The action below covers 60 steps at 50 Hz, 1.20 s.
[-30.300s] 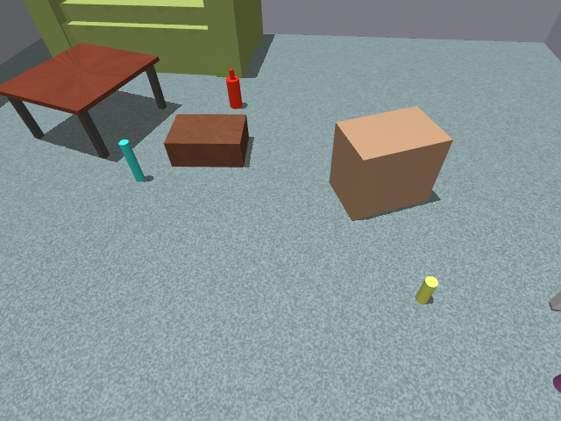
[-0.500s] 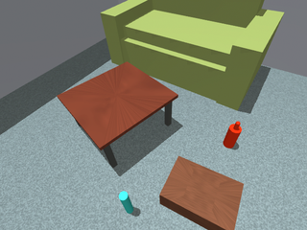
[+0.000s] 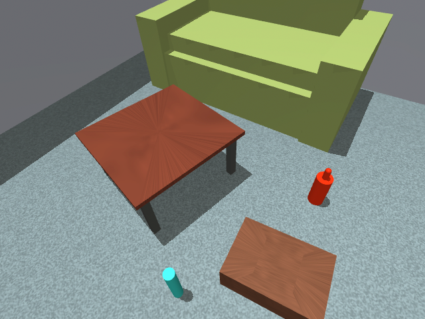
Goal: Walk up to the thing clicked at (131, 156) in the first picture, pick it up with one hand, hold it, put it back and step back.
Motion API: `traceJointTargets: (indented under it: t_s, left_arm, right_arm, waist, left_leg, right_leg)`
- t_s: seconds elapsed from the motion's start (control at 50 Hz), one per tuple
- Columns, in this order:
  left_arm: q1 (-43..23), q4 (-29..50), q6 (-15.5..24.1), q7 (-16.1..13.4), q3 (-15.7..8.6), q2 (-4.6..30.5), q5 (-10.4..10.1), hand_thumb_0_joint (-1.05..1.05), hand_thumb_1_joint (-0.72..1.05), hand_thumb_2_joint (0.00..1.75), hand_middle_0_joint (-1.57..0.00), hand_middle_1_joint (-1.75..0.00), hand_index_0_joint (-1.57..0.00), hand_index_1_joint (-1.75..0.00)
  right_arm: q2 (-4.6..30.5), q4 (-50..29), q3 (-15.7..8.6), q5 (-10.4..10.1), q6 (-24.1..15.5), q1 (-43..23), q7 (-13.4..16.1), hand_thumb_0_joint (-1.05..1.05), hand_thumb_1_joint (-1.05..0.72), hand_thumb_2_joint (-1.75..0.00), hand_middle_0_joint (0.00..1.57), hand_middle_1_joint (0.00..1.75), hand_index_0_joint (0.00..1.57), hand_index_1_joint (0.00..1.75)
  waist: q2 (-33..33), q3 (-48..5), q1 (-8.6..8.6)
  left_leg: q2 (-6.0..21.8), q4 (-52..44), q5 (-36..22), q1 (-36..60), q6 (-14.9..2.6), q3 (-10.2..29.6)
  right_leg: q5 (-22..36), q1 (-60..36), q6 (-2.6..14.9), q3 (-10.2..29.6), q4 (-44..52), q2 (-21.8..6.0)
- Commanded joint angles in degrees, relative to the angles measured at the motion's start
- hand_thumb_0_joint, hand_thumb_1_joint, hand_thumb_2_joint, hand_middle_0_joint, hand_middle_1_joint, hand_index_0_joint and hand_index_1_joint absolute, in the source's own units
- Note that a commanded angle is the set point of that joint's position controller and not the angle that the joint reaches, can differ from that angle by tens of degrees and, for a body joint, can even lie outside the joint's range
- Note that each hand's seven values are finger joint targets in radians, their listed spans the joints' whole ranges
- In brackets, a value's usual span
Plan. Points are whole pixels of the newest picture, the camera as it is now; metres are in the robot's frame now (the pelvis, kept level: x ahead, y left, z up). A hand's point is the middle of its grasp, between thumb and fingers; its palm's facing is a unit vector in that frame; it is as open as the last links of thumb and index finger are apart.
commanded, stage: stand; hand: left
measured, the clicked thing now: (173, 283) +0.38 +0.22 -0.66
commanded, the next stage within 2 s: step back in 0.14 s
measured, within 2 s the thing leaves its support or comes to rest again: neither
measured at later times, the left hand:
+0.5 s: hand out of the picture +0.09 +0.31 -0.18, palm faces -0.01 -0.93 -0.37, open 7.4 cm
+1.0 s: hand out of the picture -0.06 +0.29 -0.16, palm faces -0.06 -0.92 -0.40, open 7.4 cm
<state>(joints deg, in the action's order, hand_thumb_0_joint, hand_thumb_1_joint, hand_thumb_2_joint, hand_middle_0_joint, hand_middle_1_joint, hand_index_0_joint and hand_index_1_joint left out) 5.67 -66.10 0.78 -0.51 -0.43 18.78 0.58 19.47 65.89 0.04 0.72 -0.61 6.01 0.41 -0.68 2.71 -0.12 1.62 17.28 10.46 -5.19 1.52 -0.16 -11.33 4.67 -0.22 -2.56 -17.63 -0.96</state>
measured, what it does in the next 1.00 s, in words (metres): walks backwards: right foot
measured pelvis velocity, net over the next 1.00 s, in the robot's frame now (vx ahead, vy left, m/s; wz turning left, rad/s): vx -0.16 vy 0.04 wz -0.06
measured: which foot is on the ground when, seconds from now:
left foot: down 0.00-0.90, up 0.92-1.00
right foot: down 0.00-0.46, up 0.48-0.86, down 0.88-1.00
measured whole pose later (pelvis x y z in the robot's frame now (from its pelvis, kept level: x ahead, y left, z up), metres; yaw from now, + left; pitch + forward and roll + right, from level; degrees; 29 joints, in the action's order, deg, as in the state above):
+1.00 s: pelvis -0.16 +0.04 -0.02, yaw -4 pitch -3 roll +1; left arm 9.8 -49.4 -2.3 -0.1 -3.8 20.0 1.5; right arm 22.2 50.0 -2.8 0.0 3.2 7.3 0.8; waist -1.2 9.9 -0.4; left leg -5.8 60.1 27.2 -27.5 0.1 5.7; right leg -19.3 15.1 1.4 2.7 -37.1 0.9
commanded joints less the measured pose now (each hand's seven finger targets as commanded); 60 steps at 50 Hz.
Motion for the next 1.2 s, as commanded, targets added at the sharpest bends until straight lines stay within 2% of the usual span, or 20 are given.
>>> traceJointTargets:
  t_s: [0.0, 0.12, 0.18, 0.24, 0.3, 0.36, 0.4, 0.42, 0.44, 0.46, 0.54, 0.76, 0.84, 0.86, 0.88, 0.9, 0.96, 1.08, 1.16, 1.18]
  left_arm:
    - [-2.0, 3.0, 1.2, -0.5, -2.4, 12.4, 0.0, 0.0, 0.9, 0.9, -0.2, -0.3, -0.2, -0.3]
    - [-2.0, 5.0, 0.5, -0.6, -5.0, 16.6, -1.2, 0.0, 0.9, 0.9, -0.2, -0.3, -0.2, -0.3]
    - [-0.4, 7.7, 0.0, -0.9, -5.7, 16.1, -1.3, 0.0, 0.9, 0.9, -0.2, -0.3, -0.2, -0.3]
    - [-2.6, 11.2, -0.6, -0.9, -6.2, 17.3, -0.7, 0.0, 0.9, 0.9, -0.2, -0.3, -0.2, -0.3]
    - [-5.7, 15.0, -0.9, -1.1, -6.7, 18.6, 0.8, 0.0, 0.9, 0.9, -0.2, -0.3, -0.2, -0.3]
    - [-7.8, 17.2, -1.3, -1.2, -6.0, 17.1, 1.0, 0.0, 0.9, 0.9, -0.2, -0.3, -0.2, -0.3]
    - [-7.8, 18.2, -2.2, -1.1, -5.7, 16.6, 0.4, 0.0, 0.9, 0.9, -0.2, -0.3, -0.2, -0.3]
    - [-5.9, 18.8, -2.9, -1.0, -5.4, 14.0, -0.3, 0.0, 0.9, 0.9, -0.2, -0.3, -0.2, -0.3]
    - [-4.1, 19.5, -3.4, -1.3, -4.9, 10.6, -0.7, 0.0, 0.9, 0.9, -0.2, -0.3, -0.2, -0.3]
    - [-3.3, 19.1, -3.7, -2.0, -5.4, 12.3, -0.4, 0.0, 0.9, 0.9, -0.2, -0.3, -0.2, -0.3]
    - [0.1, 17.3, -3.6, -2.4, -5.4, 13.8, -0.9, 0.0, 0.9, 0.9, -0.2, -0.3, -0.2, -0.3]
    - [1.9, 20.4, -2.4, -0.7, -6.8, 12.9, 0.2, 0.0, 0.9, 0.9, -0.2, -0.3, -0.2, -0.3]
    - [9.9, 17.3, -1.8, -0.3, -7.2, 12.3, 1.0, 0.0, 0.9, 0.9, -0.2, -0.3, -0.2, -0.3]
    - [10.2, 18.0, -1.5, -0.4, -7.9, 15.0, 1.8, 0.0, 0.9, 0.9, -0.2, -0.3, -0.2, -0.3]
    - [7.3, 19.4, -1.5, -0.1, -9.1, 20.5, 1.1, 0.0, 0.9, 0.9, -0.2, -0.3, -0.2, -0.3]
    - [3.2, 21.8, -1.2, -0.2, -9.4, 23.4, 1.7, 0.0, 0.9, 0.9, -0.2, -0.3, -0.2, -0.3]
    - [-3.9, 24.1, -1.0, -1.0, -8.0, 17.0, 1.0, 0.0, 0.9, 0.9, -0.2, -0.3, -0.2, -0.3]
    - [3.3, 24.6, -1.6, -1.5, -7.4, 15.0, 1.6, 0.0, 0.9, 0.9, -0.2, -0.3, -0.2, -0.3]
    - [1.6, 26.1, -2.9, -0.7, -6.8, 16.2, 0.3, 0.0, 0.9, 0.9, -0.2, -0.3, -0.2, -0.3]
    - [2.8, 26.5, -3.2, -0.6, -6.3, 14.2, 0.1, 0.0, 0.9, 0.9, -0.2, -0.3, -0.2, -0.3]
  right_arm:
    - [11.7, -3.0, -2.1, 0.2, -1.1, -1.9, 0.6, 0.0, -0.9, -0.9, 0.2, 0.3, 0.2, 0.3]
    - [14.8, -4.8, -3.4, -0.5, -0.1, -3.8, 0.3, 0.0, -0.9, -0.9, 0.2, 0.3, 0.2, 0.3]
    - [13.3, -7.6, -3.8, -1.3, 0.8, -2.0, 0.0, 0.0, -0.9, -0.9, 0.2, 0.3, 0.2, 0.3]
    - [12.9, -9.7, -4.5, -1.2, 2.0, -1.3, -0.2, 0.0, -0.9, -0.9, 0.2, 0.3, 0.2, 0.3]
    - [12.2, -11.6, -5.1, -0.6, 3.3, 2.4, -0.7, 0.0, -0.9, -0.9, 0.2, 0.3, 0.2, 0.3]
    - [12.5, -12.3, -5.5, -0.8, 2.9, 5.0, -0.9, 0.0, -0.9, -0.9, 0.2, 0.3, 0.2, 0.3]
    - [13.2, -12.1, -6.0, -0.1, 2.0, 7.1, -0.7, 0.0, -0.9, -0.9, 0.2, 0.3, 0.2, 0.3]
    - [15.2, -13.0, -6.7, 1.1, 1.5, 6.1, -0.3, 0.0, -0.9, -0.9, 0.2, 0.3, 0.2, 0.3]
    - [19.7, -14.1, -7.5, 2.0, 0.9, 5.6, -0.3, 0.0, -0.9, -0.9, 0.2, 0.3, 0.2, 0.3]
    - [21.9, -14.8, -7.9, 1.1, 0.7, 6.0, -0.2, 0.0, -0.9, -0.9, 0.2, 0.3, 0.2, 0.3]
    - [16.6, -18.0, -6.8, 1.2, 0.7, -1.6, 1.5, 0.0, -0.9, -0.9, 0.2, 0.3, 0.2, 0.3]
    - [16.9, -21.2, -7.0, 0.8, 1.0, 3.9, 1.5, 0.0, -0.9, -0.9, 0.2, 0.3, 0.2, 0.3]
    - [16.8, -21.8, -6.6, -0.1, 2.0, 0.1, 0.9, 0.0, -0.9, -0.9, 0.2, 0.3, 0.2, 0.3]
    - [15.0, -22.0, -6.0, -0.5, 2.1, 0.3, 0.9, 0.0, -0.9, -0.9, 0.2, 0.3, 0.2, 0.3]
    - [12.5, -22.6, -5.5, -0.9, 2.1, -1.4, 0.9, 0.0, -0.9, -0.9, 0.2, 0.3, 0.2, 0.3]
    - [13.9, -21.9, -6.3, -0.3, 2.6, -1.4, 1.4, 0.0, -0.9, -0.9, 0.2, 0.3, 0.2, 0.3]
    - [13.9, -18.7, -6.1, -1.2, 2.4, 4.8, 1.1, 0.0, -0.9, -0.9, 0.2, 0.3, 0.2, 0.3]
    - [12.6, -20.6, -5.1, -0.6, 1.5, 3.8, 1.3, 0.0, -0.9, -0.9, 0.2, 0.3, 0.2, 0.3]
    - [12.8, -18.2, -6.1, 0.6, 0.7, 9.5, 0.9, 0.0, -0.9, -0.9, 0.2, 0.3, 0.2, 0.3]
    - [15.6, -18.8, -7.0, 1.4, 0.4, 8.4, 0.9, 0.0, -0.9, -0.9, 0.2, 0.3, 0.2, 0.3]
  waist:
    - [0.5, -5.2, 0.14]
    - [1.0, 1.4, 0.14]
    - [2.4, -5.4, 0.71]
    - [6.0, -7.6, 0.94]
    - [11.7, -5.8, 1.74]
    - [11.2, -5.7, 2.41]
    - [6.6, -5.5, 3.26]
    - [-2.3, -4.6, 2.21]
    - [-12.3, -4.0, 1.23]
    - [-9.0, -6.1, 2.2]
    - [-8.6, -6.3, -1.31]
    - [-7.5, -7.8, 2.49]
    - [-6.4, -8.6, -1.58]
    - [0.2, -7.5, -1.34]
    - [13.0, -2.9, -1.9]
    - [16.0, -0.2, -2.41]
    - [7.4, 0.8, 2.3]
    - [9.8, -4.5, -2.61]
    - [8.7, -6.6, 0.86]
    - [1.7, -6.6, 0.11]
  left_leg:
    - [6.1, -1.8, -12.9, 0.7, -1.83, 4.3]
    - [4.9, 4.4, -20.6, -4.6, -3.56, 4.9]
    - [3.7, 11.8, -22.2, -3.8, -4.37, 3.1]
    - [-1.1, 21.1, -9.2, -6.0, -3.74, 1.4]
    - [-3.6, 34.9, 19.8, -10.4, -4.55, 4.1]
    - [-2.8, 29.0, 15.0, -11.3, -4.28, 3.1]
    - [-1.1, 13.0, -5.4, -8.9, -4.02, 2.4]
    - [4.9, 6.4, -19.7, -7.2, -5.21, 11.3]
    - [14.2, 4.2, -34.9, -1.0, -8.79, 25.0]
    - [17.5, 7.2, -43.8, -1.9, -13.46, 25.4]
    - [12.7, 10.2, -35.2, 0.6, -14.25, 15.8]
    - [12.7, 11.9, -24.3, 1.4, -15.52, 14.4]
    - [10.1, 15.2, -12.5, -10.6, -9.73, 12.3]
    - [6.2, 19.1, -3.0, -18.2, -6.4, 10.0]
    - [-5.6, 30.3, 14.2, -24.1, -2.57, 4.0]
    - [-7.4, 45.9, 25.3, -20.9, -1.24, 6.6]
    - [-9.2, 53.5, 17.1, -20.4, -1.26, 10.5]
    - [-5.2, 30.7, 20.4, -20.9, -0.71, 4.3]
    - [-3.0, 5.7, -0.4, -7.1, -2.32, 1.1]
    - [4.1, 5.1, -6.2, -3.1, -4.67, 11.6]
  right_leg:
    - [13.3, -1.2, 0.86, 5.2, 1.6, -7.1]
    - [22.5, 2.6, 1.31, 6.3, -3.4, -6.4]
    - [27.4, 0.9, 4.27, 6.4, -6.7, -7.6]
    - [26.9, 3.6, 9.5, 11.7, -5.3, -13.2]
    - [25.9, 8.8, 15.36, 15.8, -5.6, -20.2]
    - [24.9, 8.5, 12.5, 11.6, -10.9, -16.5]
    - [18.0, 7.8, 7.22, 7.7, -18.5, -11.1]
    - [8.3, 11.5, 4.13, 4.3, -27.1, -4.1]
    - [-21.5, 22.9, 2.02, 5.6, -35.5, 5.8]
    - [-28.3, 21.5, 1.84, 12.0, -43.3, 6.9]
    - [-19.5, 25.3, 1.46, 14.8, -53.0, 6.4]
    - [-17.1, 16.9, -0.26, 6.6, -30.7, 3.0]
    - [-2.2, 2.5, 3.02, 4.7, -10.1, 1.8]
    - [-1.6, 0.0, 5.51, 13.9, -7.0, -3.8]
    - [0.2, 6.2, 13.42, 29.7, -1.4, -15.4]
    - [2.5, 16.9, 20.31, 37.3, 1.6, -23.8]
    - [14.8, 15.6, 13.99, 19.3, -4.2, -13.4]
    - [25.8, -2.7, 12.33, 15.0, -11.8, -12.1]
    - [20.2, 4.1, 7.85, 13.3, -19.0, -9.6]
    - [8.4, 11.8, 4.8, 11.5, -22.1, -5.3]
